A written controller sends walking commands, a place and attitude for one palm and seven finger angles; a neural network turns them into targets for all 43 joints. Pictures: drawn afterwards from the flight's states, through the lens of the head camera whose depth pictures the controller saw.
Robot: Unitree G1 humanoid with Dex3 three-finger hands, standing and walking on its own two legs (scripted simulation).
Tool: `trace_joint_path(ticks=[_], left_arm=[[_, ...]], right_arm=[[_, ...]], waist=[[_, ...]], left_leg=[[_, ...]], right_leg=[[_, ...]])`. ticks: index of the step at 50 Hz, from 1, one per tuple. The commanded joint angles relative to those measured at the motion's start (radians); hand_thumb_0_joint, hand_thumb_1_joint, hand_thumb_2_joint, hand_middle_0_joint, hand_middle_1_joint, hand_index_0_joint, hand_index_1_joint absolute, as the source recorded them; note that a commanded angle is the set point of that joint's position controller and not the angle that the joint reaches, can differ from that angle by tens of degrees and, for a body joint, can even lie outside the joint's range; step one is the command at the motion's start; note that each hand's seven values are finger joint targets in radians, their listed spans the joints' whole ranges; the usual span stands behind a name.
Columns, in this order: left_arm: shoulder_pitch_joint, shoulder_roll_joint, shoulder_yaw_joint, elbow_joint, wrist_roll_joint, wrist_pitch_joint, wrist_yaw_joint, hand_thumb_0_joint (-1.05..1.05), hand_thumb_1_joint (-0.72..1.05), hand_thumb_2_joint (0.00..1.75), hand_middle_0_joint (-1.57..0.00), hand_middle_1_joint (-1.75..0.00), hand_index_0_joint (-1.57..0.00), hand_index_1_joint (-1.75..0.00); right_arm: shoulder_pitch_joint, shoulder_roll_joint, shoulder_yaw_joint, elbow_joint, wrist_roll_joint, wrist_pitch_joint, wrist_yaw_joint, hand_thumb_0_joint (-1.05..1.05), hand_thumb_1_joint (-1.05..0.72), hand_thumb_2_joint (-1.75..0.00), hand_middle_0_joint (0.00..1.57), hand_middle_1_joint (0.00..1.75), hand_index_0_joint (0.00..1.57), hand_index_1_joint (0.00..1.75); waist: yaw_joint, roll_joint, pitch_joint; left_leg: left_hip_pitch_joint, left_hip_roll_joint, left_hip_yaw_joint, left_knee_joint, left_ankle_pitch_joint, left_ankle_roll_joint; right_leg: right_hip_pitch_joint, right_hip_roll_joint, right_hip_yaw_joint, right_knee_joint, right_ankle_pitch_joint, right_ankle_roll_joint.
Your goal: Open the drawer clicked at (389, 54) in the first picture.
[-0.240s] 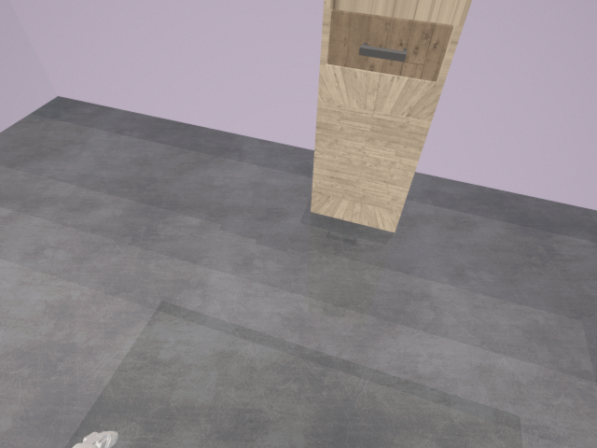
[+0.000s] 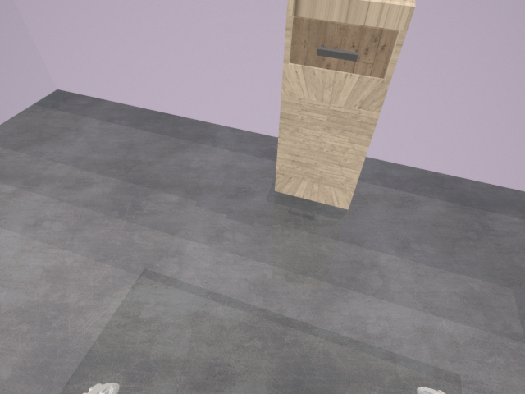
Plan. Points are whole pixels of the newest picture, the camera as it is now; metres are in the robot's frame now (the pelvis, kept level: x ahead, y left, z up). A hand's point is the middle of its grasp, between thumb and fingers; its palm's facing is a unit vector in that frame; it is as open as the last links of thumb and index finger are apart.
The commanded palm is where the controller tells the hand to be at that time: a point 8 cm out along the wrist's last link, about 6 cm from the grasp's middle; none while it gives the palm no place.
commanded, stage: stand and wait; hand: left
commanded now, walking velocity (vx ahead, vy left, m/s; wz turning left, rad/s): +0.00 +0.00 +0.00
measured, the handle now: (338, 51) +1.18 -0.19 +0.02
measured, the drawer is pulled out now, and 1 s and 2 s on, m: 0.00 0.00 0.00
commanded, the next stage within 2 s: look at it before walking up in 0.58 s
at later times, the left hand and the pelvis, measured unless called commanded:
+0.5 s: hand out of the picture +0.06 +0.24 -0.15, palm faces -0.03 -0.94 -0.35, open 7.4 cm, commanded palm none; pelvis -0.01 -0.01 +0.00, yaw +0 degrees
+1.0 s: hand out of the picture +0.06 +0.23 -0.15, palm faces -0.04 -0.94 -0.33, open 7.4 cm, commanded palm none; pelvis -0.02 -0.01 +0.00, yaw +0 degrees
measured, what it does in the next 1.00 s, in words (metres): stands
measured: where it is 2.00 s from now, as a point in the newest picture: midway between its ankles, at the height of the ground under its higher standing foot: outside the picture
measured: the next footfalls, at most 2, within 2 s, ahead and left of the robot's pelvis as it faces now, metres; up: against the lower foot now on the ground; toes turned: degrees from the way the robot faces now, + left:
left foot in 1.98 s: +0.33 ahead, +0.09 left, +0.00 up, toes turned -11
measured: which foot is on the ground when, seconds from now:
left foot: down 0.00-1.00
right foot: down 0.00-1.00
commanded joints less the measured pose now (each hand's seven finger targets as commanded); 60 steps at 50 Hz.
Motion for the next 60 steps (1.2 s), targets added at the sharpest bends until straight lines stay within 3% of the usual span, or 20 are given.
trace_joint_path(ticks=[1, 5, 16, 39, 60], left_arm=[[-0.038, 0.214, 0.052, -0.061, -0.005, -0.022, 0.013, 0.0, 0.9, 0.9, -0.2, -0.3, -0.2, -0.3], [-0.03, 0.213, 0.054, -0.051, -0.006, -0.025, 0.014, 0.0, 0.9, 0.9, -0.2, -0.3, -0.2, -0.3], [-0.022, 0.217, 0.051, -0.011, -0.008, -0.026, 0.012, 0.0, 0.9, 0.9, -0.2, -0.3, -0.2, -0.3], [-0.021, 0.217, 0.05, 0.003, -0.006, -0.027, 0.01, 0.0, 0.9, 0.9, -0.2, -0.3, -0.2, -0.3], [-0.011, 0.217, 0.048, 0.013, -0.006, -0.028, 0.01, 0.0, 0.9, 0.9, -0.2, -0.3, -0.2, -0.3]], right_arm=[[-0.047, -0.215, -0.054, -0.057, 0.002, -0.022, -0.014, 0.0, -0.9, -0.9, 0.2, 0.3, 0.2, 0.3], [-0.041, -0.212, -0.053, -0.043, 0.003, -0.022, -0.015, 0.0, -0.9, -0.9, 0.2, 0.3, 0.2, 0.3], [-0.028, -0.217, -0.046, 0.003, 0.006, -0.018, -0.013, 0.0, -0.9, -0.9, 0.2, 0.3, 0.2, 0.3], [-0.002, -0.218, -0.043, 0.031, 0.007, -0.018, -0.01, 0.0, -0.9, -0.9, 0.2, 0.3, 0.2, 0.3], [-0.012, -0.221, -0.042, 0.033, 0.009, -0.021, -0.012, 0.0, -0.9, -0.9, 0.2, 0.3, 0.2, 0.3]], waist=[[-0.004, 0.01, -0.061], [-0.003, -0.001, -0.079], [-0.002, -0.003, -0.033], [-0.003, -0.008, -0.019], [0.0, 0.008, -0.038]], left_leg=[[0.006, 0.121, -0.088, -0.076, 0.229, 0.028], [0.019, 0.124, -0.089, -0.075, 0.239, 0.026], [0.006, 0.125, -0.093, -0.108, 0.158, 0.019], [0.0, 0.129, -0.099, -0.131, 0.116, 0.013], [0.027, 0.138, -0.096, -0.135, 0.177, 0.013]], right_leg=[[0.016, -0.091, 0.072, -0.07, 0.218, -0.05], [0.034, -0.096, 0.074, -0.079, 0.235, -0.052], [0.017, -0.098, 0.094, -0.128, 0.159, -0.054], [-0.004, -0.094, 0.107, -0.162, 0.08, -0.052], [0.022, -0.095, 0.096, -0.152, 0.175, -0.05]])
